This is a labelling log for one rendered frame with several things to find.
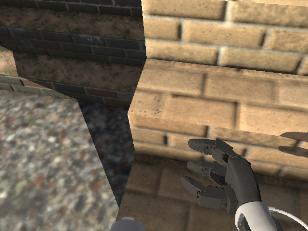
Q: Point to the robot right forearm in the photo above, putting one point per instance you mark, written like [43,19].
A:
[255,216]

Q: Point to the robot left thigh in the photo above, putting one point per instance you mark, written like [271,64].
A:
[127,225]

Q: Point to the robot right hand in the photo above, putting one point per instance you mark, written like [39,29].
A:
[238,184]

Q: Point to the left robot shin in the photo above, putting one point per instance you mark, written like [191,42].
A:
[131,218]

